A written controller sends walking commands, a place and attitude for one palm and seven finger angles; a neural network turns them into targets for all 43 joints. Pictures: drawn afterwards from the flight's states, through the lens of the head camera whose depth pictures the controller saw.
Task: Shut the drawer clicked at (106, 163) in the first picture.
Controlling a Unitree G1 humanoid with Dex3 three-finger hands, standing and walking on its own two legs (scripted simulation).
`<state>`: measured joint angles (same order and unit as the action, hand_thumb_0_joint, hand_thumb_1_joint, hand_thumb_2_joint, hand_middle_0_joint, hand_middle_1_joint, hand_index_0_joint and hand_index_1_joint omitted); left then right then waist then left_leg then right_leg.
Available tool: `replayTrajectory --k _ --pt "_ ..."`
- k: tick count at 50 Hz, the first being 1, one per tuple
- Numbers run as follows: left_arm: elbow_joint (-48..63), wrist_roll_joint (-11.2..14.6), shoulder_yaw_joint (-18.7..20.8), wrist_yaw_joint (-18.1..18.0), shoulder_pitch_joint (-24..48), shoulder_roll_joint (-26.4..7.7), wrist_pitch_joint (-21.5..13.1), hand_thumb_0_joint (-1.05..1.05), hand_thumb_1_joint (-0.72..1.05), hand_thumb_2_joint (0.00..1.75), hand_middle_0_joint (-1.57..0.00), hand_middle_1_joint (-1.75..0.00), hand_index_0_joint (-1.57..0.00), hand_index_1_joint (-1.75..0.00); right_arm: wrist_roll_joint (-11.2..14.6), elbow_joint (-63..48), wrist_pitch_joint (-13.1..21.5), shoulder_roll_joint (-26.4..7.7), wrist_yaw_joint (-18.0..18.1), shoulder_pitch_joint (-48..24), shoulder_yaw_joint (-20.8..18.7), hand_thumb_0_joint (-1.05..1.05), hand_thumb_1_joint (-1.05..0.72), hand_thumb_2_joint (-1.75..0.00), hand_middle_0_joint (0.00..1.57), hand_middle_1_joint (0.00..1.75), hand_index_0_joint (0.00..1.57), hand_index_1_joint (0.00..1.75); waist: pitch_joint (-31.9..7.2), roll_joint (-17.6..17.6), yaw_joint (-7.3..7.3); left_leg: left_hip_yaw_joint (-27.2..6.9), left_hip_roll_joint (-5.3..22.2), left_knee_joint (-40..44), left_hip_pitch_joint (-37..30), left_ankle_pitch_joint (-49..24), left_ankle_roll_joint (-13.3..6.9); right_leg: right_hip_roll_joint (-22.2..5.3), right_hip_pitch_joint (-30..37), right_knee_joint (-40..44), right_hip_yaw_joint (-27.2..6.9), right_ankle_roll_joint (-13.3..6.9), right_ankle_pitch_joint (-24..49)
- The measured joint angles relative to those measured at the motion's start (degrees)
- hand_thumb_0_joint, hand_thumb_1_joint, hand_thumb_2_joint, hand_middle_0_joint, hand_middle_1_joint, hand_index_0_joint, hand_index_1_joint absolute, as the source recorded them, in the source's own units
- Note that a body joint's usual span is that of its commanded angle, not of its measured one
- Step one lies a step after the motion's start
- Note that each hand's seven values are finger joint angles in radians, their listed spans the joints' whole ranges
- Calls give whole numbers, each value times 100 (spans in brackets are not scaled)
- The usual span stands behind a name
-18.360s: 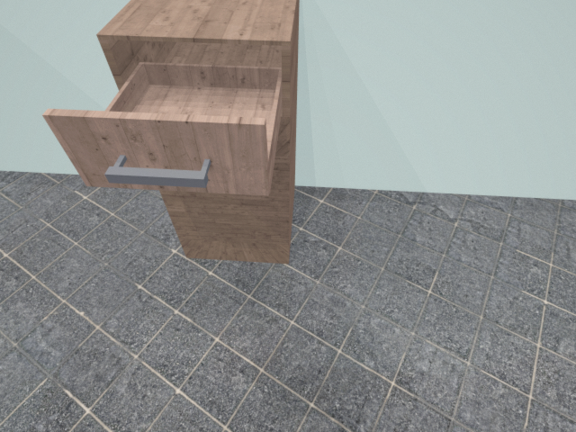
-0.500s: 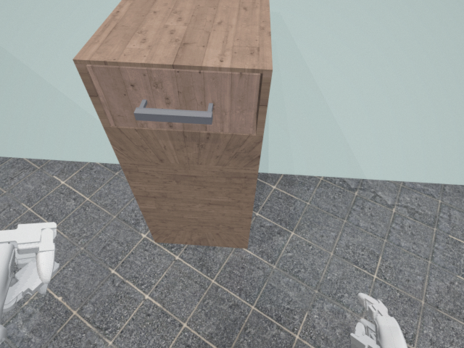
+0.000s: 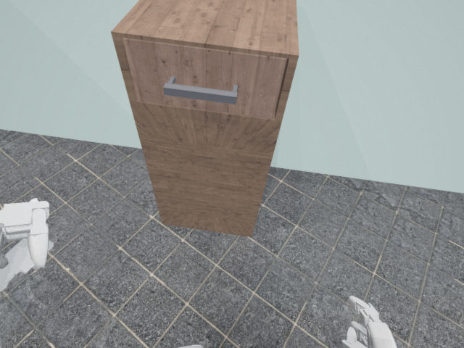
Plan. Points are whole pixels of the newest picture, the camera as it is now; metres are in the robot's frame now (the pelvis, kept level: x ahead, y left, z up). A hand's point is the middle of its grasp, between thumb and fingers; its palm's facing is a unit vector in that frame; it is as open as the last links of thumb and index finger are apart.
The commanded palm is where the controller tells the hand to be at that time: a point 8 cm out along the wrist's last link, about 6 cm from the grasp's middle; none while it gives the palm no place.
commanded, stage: step back with the hand held close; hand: left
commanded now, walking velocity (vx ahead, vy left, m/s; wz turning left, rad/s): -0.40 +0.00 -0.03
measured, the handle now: (202, 88) +0.68 +0.11 +0.06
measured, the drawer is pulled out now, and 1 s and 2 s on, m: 0.00 0.00 0.00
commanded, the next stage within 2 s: stop stepping back and stand still in 0.48 s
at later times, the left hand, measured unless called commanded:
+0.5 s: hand out of the picture +0.08 +0.17 +0.20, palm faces +0.21 -0.78 -0.59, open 3.2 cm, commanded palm +0.04 +0.21 +0.19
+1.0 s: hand out of the picture -0.09 +0.19 +0.19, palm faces +0.39 -0.84 -0.39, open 3.2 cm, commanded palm -0.14 +0.22 +0.19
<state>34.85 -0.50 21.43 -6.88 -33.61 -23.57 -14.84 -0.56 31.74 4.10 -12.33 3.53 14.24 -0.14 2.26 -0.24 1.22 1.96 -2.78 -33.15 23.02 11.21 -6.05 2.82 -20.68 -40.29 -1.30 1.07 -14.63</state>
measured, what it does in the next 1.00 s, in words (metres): walks backwards: right foot, then left foot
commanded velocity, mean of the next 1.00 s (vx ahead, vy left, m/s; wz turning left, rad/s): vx -0.08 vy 0.02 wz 0.03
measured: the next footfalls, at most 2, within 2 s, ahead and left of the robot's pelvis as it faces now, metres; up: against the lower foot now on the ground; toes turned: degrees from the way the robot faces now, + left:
right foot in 0.30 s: -0.16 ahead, -0.12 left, +0.00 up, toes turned -5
left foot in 0.56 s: -0.07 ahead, +0.04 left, +0.00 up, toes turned -3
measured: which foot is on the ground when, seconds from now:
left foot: down 0.00-0.36, up 0.38-0.54, down 0.56-0.76, up 0.78-1.00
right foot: up 0.00-0.28, down 0.30-1.00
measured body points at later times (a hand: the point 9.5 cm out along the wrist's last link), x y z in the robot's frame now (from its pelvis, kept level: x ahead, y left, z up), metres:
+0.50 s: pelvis -0.12 -0.05 +0.01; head -0.10 -0.04 +0.46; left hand +0.06 +0.22 +0.23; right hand +0.03 -0.30 -0.07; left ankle -0.07 +0.05 -0.69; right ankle -0.20 -0.12 -0.73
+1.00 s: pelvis -0.29 -0.05 +0.01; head -0.32 -0.04 +0.46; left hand -0.11 +0.23 +0.21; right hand -0.18 -0.32 -0.07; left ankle -0.30 +0.07 -0.70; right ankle -0.21 -0.16 -0.72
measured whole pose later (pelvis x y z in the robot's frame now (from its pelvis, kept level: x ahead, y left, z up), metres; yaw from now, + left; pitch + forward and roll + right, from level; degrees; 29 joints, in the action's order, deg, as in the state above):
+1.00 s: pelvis -0.29 -0.05 +0.01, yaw -5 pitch +0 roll +2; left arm 28.7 1.4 22.1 -8.6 -32.3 -20.4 -12.0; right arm -0.5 36.6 4.6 -12.8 4.7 16.4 -0.6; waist -3.9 -3.5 -0.4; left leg 5.2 0.7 -39.8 16.0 22.6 -2.7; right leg -3.3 -22.3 -30.5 4.2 -1.9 -18.0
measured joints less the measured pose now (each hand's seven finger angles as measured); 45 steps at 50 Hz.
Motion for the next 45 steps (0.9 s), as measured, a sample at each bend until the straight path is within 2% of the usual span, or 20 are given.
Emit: replayTrajectory --k 3,7,11,15,18,19,21,22,24,27,28,29,31,33,35,37,39,40,42,45 --pt "54 29 248 -32 -87 -86 -104 2 88 90 -141 -160 -141 -160 -30 94 78 44 -13 90 -40 2 -90 -90 20 30 21 30 -246 79 -37 -72 57 214 140 -149 24 135 408 -329 -70 -8 -506" --pt "89 225 433 -49 -201 -101 -233 1 89 90 -141 -160 -141 -160 -79 233 250 151 -75 -158 -17 2 -90 -90 20 30 21 30 -364 -32 -213 134 165 691 361 -501 88 49 1006 316 -90 -38 -1027" --pt "74 271 179 64 33 -113 -180 1 89 90 -141 -160 -141 -160 -136 248 385 182 -213 -736 20 1 -90 -90 20 30 21 30 25 -93 -307 355 306 1136 511 -1000 165 11 1173 898 -78 0 -947" --pt "375 347 131 214 22 -451 -41 2 89 90 -140 -160 -141 -160 -131 20 344 222 -340 -1168 67 1 -90 -90 20 30 21 30 422 -174 -237 526 398 1232 662 -1368 249 -4 1047 1162 -37 32 -902" --pt "658 462 244 349 -248 -676 -12 2 89 90 -140 -160 -140 -160 -49 -121 154 141 -357 -1163 72 1 -90 -90 20 30 21 30 534 179 -109 292 658 1064 746 -1471 358 303 1134 1294 198 -396 -786" --pt "759 508 355 367 -431 -781 -49 2 89 90 -140 -160 -140 -160 24 -122 50 143 -339 -1057 80 1 -90 -90 20 30 21 30 465 200 -81 189 670 776 809 -1021 426 352 1184 1346 244 -465 -693" --pt "834 557 596 343 -783 -905 -185 2 88 90 -140 -160 -140 -160 176 -27 -114 182 -285 -759 80 1 -90 -90 20 30 21 30 163 0 -112 -25 438 -461 998 225 499 259 1202 1393 224 -491 -632" --pt "793 564 701 322 -908 -899 -223 1 88 90 -140 -160 -141 -160 198 50 -179 194 -249 -615 72 1 -90 -90 20 30 21 30 -20 -130 -149 -48 314 -963 1018 574 522 181 1193 1428 185 -480 -603" --pt "518 555 805 281 -972 -732 -222 1 88 90 -140 -160 -141 -160 185 188 -286 166 -140 -431 75 1 -90 -90 20 30 21 30 -312 -322 -244 59 179 -1221 788 895 575 48 1160 1500 72 -459 -492" --pt "-146 465 576 161 -558 -223 -32 1 88 90 -141 -160 -141 -160 139 266 -329 -76 45 -407 56 2 -90 -90 20 30 20 30 -426 -156 -241 148 163 -298 61 290 594 45 1022 1381 135 -331 -260" --pt "-314 452 429 122 -356 -59 66 1 89 90 -141 -160 -141 -160 146 254 -318 -195 81 -435 27 2 -90 -90 20 30 20 30 -397 4 -220 147 233 158 -214 -401 536 108 917 1211 225 -216 -229" --pt "-443 431 283 93 -133 47 155 1 89 90 -141 -160 -141 -160 151 252 -296 -270 99 -491 -27 1 -90 -90 20 30 20 30 -340 89 -204 127 245 485 -362 -409 416 127 714 890 266 -43 -260" --pt "-631 387 15 68 283 123 262 1 89 90 -141 -160 -141 -160 131 276 -214 -229 49 -647 -118 1 -90 -90 20 30 20 30 -110 -100 -215 200 90 648 -375 -254 303 39 206 -77 -31 199 -866" --pt "-607 323 -199 77 367 159 341 1 89 90 -140 -160 -141 -160 71 191 -82 -138 -30 -698 -111 1 -91 -90 20 30 20 30 78 -242 -163 225 29 683 -329 -388 312 -7 -126 -670 -208 160 -1317" --pt "-323 295 -300 90 127 105 472 2 89 90 -140 -160 -140 -160 75 21 22 -31 -87 -619 -60 1 -91 -90 20 30 20 30 162 -284 -62 181 55 666 -281 -540 358 -99 -128 -568 -161 107 -1345" --pt "70 269 -221 78 -284 -81 483 2 89 90 -140 -160 -140 -160 114 -167 65 77 -104 -445 12 1 -90 -90 20 30 20 30 138 -298 14 131 119 454 -140 -497 393 -194 138 -15 -57 53 -1123" --pt "342 218 -39 62 -581 -288 399 2 89 90 -140 -160 -140 -160 130 -223 23 158 -99 -295 21 1 -90 -90 20 30 20 30 137 -235 40 -25 182 -233 153 361 470 -140 188 213 131 -153 -491" --pt "414 223 35 47 -652 -354 344 2 89 90 -140 -160 -141 -160 109 -158 -11 181 -95 -222 8 1 -90 -90 20 30 20 30 99 -245 15 -119 130 -897 380 754 533 -146 186 286 187 -266 -274" --pt "392 221 116 38 -600 -318 255 2 88 90 -141 -160 -141 -160 45 118 -85 172 -89 -101 -24 1 -90 -90 20 30 20 30 -57 -278 -110 -183 38 -2240 754 871 609 -196 176 477 223 -411 -153" --pt "18 238 187 4 -324 -29 172 1 88 90 -141 -160 -141 -160 19 442 -175 115 -29 73 -36 1 -90 -90 20 30 21 30 -398 -303 -244 -23 150 -2764 686 815 583 -361 111 821 321 -431 -408"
